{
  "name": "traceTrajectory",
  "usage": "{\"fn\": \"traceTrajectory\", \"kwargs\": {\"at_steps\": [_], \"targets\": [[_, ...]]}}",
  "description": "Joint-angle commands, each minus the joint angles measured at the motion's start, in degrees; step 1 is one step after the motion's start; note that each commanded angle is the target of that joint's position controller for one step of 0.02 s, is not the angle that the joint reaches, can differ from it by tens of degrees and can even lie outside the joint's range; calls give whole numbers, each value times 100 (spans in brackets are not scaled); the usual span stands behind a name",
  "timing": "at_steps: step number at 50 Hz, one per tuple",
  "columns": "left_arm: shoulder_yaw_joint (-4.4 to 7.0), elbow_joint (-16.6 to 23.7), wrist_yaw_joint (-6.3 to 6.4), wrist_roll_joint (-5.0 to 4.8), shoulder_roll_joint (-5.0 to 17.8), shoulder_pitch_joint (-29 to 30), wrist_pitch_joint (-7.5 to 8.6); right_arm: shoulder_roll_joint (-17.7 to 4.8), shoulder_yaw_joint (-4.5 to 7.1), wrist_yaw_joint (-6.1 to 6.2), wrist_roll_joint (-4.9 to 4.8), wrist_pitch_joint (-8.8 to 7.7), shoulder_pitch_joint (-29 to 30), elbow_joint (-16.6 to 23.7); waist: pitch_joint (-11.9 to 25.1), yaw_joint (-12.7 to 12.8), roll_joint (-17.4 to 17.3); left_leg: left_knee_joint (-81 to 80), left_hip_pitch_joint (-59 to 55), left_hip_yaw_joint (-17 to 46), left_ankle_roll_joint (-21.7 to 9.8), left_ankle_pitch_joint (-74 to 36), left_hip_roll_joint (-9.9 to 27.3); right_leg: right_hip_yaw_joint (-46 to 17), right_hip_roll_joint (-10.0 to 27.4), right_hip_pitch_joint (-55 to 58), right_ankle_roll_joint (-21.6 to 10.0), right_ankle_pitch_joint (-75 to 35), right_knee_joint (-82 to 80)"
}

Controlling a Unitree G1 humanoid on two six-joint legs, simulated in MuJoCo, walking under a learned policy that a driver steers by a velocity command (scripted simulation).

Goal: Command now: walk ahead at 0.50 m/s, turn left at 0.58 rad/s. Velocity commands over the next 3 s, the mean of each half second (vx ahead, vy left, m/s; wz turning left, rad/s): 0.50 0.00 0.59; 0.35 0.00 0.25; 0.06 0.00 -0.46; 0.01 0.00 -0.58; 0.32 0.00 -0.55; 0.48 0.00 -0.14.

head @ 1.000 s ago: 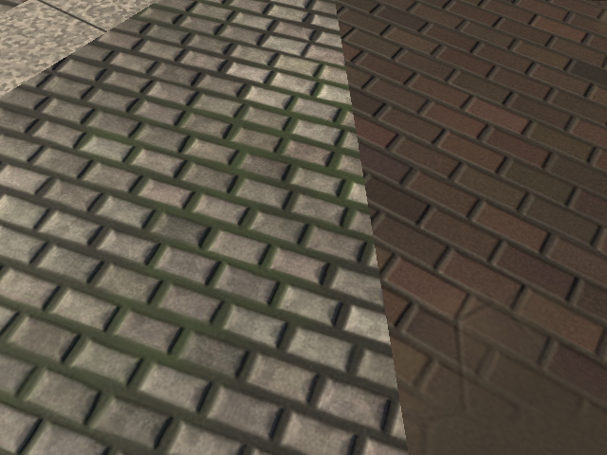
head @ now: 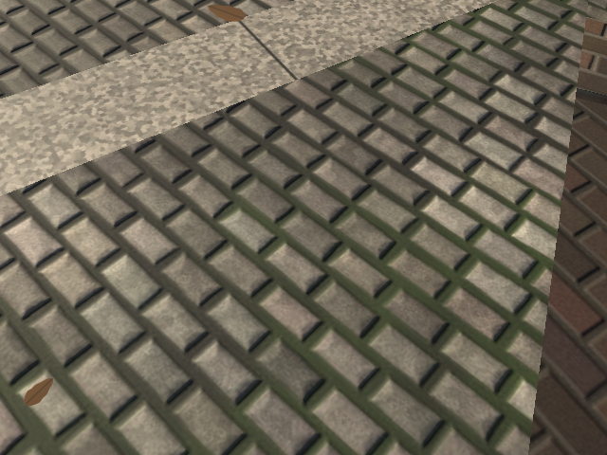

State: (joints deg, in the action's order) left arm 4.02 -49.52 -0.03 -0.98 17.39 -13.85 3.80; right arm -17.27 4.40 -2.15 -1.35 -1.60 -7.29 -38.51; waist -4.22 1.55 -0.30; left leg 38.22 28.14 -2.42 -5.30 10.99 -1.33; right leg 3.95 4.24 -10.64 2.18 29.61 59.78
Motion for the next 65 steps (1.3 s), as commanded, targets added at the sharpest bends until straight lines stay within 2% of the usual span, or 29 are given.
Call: {"fn": "traceTrajectory", "kwargs": {"at_steps": [1, 3, 7, 12, 16, 19, 21, 22, 23, 24, 25, 27, 28, 31, 34, 38, 41, 44, 45, 46, 47, 48, 49, 50, 52, 55, 61, 64, 65], "targets": [[48, 841, -41, -107, 670, 570, 443, -970, 277, 27, 23, -187, -1248, 107, 1199, -597, -285, -2233, -3699, 3503, -1326, 540, 1680, -827, 13, -3572, -288, -597, 1462], [110, 739, 9, 108, 721, 435, 389, -644, 161, 82, 114, -190, -639, 274, 834, -173, -164, -2365, -2460, 2604, -1110, -599, 1292, -890, 302, -2757, -255, -1169, 722], [83, 833, 17, 196, 494, 576, 185, -788, 197, 207, 70, -239, -767, 253, 634, -87, -149, -2587, -1760, 1991, -1154, -1572, 1017, -724, 166, -2496, 63, -1748, -305], [-21, 1140, -53, 133, 266, 1589, 209, -874, 229, 324, 31, -185, -1189, 94, 362, -468, -369, -2542, -1592, 1733, -780, -916, 692, -715, -203, -2269, 174, -3366, -2314], [-1, 1337, -158, 70, 389, 2013, 300, -846, 234, 340, -8, -136, -1496, -73, 268, -616, -446, -2185, -1926, 2165, -684, -642, 856, -830, -362, -2076, 45, -3475, -3002], [71, 1338, -200, 58, 554, 1842, 380, -830, 244, 381, -3, -62, -1476, -101, 311, -481, -637, -1705, -2309, 2595, -588, -858, 989, -875, -431, -1763, -128, -2834, -3256], [196, 1143, -151, 83, 742, 1038, 437, -709, 204, 370, 9, -25, -1303, -38, 666, -45, -735, -996, -2226, 2557, -389, -1573, 722, -691, -484, -600, -381, -2713, -3586], [280, 1050, -109, 180, 977, 242, 460, -443, 96, 338, 66, -39, -1202, 73, 1400, 345, -480, 252, -1676, 2248, -188, -1362, 424, -1213, 164, 847, -722, -2675, -3371], [400, 951, -71, 247, 1439, -555, 404, -80, -16, 338, 21, -77, -1913, 146, 2380, 251, 854, 2237, 144, 1506, 289, 651, -365, -3247, 1511, 3094, -1544, -2077, -3372], [365, 797, -126, 93, 1235, -726, 333, -294, -39, 348, -83, -116, -2141, 206, 2509, 188, 1853, 3316, 1416, 1327, 399, 2391, -294, -5055, 2092, 3483, -1865, -548, -4068], [236, 905, -101, 38, 738, -417, 294, -814, 93, 350, -117, -100, -1650, 137, 1615, 313, 1020, 3735, 1782, 1392, 437, 1920, 82, -4440, 1871, 2728, -1592, 212, -4284], [116, 933, -66, 121, 442, 154, 205, -841, 135, 329, 20, -49, -898, 302, 551, 179, 399, 3460, 1548, 1051, 459, 1154, 459, -2904, 1393, 1145, -1284, -913, -4524], [78, 893, -54, 160, 345, 285, 212, -729, 146, 297, 35, -28, -870, 328, 384, 29, 514, 3207, 1306, 1053, 437, 942, 636, -2431, 1198, 690, -1213, -1349, -4662], [111, 759, -52, 128, 409, 316, 285, -367, 79, 245, -33, 56, -920, 379, 282, -101, 652, 2811, 1082, 863, 462, 653, 815, -1511, 1030, 236, -1261, -2122, -5031], [188, 635, -44, 129, 643, 219, 310, -297, 40, 219, 11, 56, -630, 517, 270, -68, 449, 2164, 1354, 839, 554, 10, 890, -943, 1110, 420, -1376, -2858, -5164], [143, 431, -51, 46, 719, 85, 194, 20, -109, 113, 126, -122, 24, 626, 205, 74, 332, 273, 341, 320, 519, -1038, 520, -122, 665, 135, -1222, -4785, -4899], [168, 237, -54, -86, 943, -269, 77, -108, -71, 20, 125, -205, 397, 725, 337, 154, 472, -497, 17, 244, 441, -1188, 305, -367, 788, 673, -1117, -5061, -4508], [153, 183, -20, -136, 951, -153, 8, -548, 122, 76, 230, -241, -441, 440, 854, -443, 516, -1422, -1450, 194, 144, -1762, 77, -474, 606, 740, -750, -5432, -3323], [63, 228, -21, -28, 705, -276, 42, -932, 226, 151, 320, -243, -895, 338, 1317, -594, 243, -1238, -2603, 515, -47, -3710, 593, -300, 247, 154, -458, -4465, -2454], [-149, 344, -61, 162, 144, -710, 91, -1253, 230, 252, 574, -175, -1285, 396, 2271, -553, -968, -589, -4677, 2092, -909, -6364, 2311, -167, -318, -1609, -9, -1025, -500], [-196, 156, -80, 56, 162, -1295, 54, -988, 127, 251, 460, -84, -1225, 464, 3316, -477, -1412, -561, -4910, 2798, -1585, -6730, 2975, -994, -453, -1818, 108, 1426, 629], [-7, 178, -80, -135, 782, -972, -36, -910, 145, 212, 292, 12, -1031, 450, 2972, -585, -1029, -946, -4312, 2385, -1522, -5247, 2625, -987, -262, -2184, 153, 1285, 1115], [28, 288, -33, -167, 792, -519, -133, -736, 89, 213, 200, 33, -672, 423, 2197, -476, -754, -1199, -3708, 1946, -1209, -4058, 2278, -792, -85, -2594, 147, 979, 1087], [33, 271, 48, -99, 649, -398, -268, -525, 21, 225, 158, 30, -330, 366, 1612, -316, -571, -1505, -2925, 1580, -969, -3114, 2023, -725, 50, -2583, 224, 630, 828], [43, 241, 183, -16, 478, -624, -562, -521, 37, 235, 256, 25, 260, 315, 1053, 56, -813, -2105, -1352, 930, -788, -2000, 1735, -509, 33, -1685, 404, -9, 509], [74, 399, 238, 48, 365, -598, -690, -532, 82, 293, 324, -43, 524, 227, 943, 156, -801, -2373, -857, 504, -845, -1363, 1782, -397, 64, -1298, 322, -594, -2], [111, 844, 36, 58, 485, 30, -740, -740, 171, 412, 174, 61, 481, -67, 974, -13, -737, -2243, -1306, 295, -727, -860, 2091, -248, 102, -981, -50, -1058, -1278], [190, 793, -45, 96, 522, -257, -735, -732, 187, 414, 18, 154, 494, -216, 914, 171, -515, -1535, -1256, -41, -252, -286, 1853, 35, -207, -256, -396, -1645, -2554], [261, 779, -17, 141, 711, -386, -719, -537, 155, 405, 26, 195, 213, -362, 728, 145, 24, -767, -945, -366, 157, 319, 1504, -373, -136, 15, -627, -2231, -3256]]}}
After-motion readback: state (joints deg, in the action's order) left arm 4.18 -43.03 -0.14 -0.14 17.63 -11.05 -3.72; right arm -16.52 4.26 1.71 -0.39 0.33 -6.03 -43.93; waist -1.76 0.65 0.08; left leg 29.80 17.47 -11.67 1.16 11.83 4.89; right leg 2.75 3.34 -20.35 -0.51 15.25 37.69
